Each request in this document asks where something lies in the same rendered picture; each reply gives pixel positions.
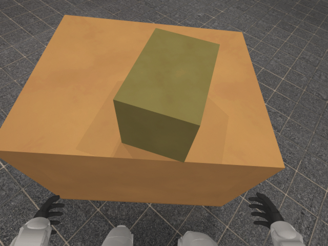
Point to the carton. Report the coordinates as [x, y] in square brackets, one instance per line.
[159, 106]

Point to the right robot forearm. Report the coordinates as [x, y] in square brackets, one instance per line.
[283, 234]

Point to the robot right hand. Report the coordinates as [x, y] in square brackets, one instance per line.
[271, 213]

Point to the left robot thigh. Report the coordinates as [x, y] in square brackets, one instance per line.
[119, 236]

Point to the right robot thigh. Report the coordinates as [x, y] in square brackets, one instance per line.
[196, 239]

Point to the robot left hand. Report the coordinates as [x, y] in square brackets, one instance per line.
[46, 207]

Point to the robot thigh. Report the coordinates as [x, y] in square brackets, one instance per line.
[196, 239]
[119, 236]

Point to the left robot forearm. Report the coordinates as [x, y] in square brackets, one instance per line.
[36, 232]

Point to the pedestal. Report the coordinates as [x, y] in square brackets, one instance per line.
[63, 133]

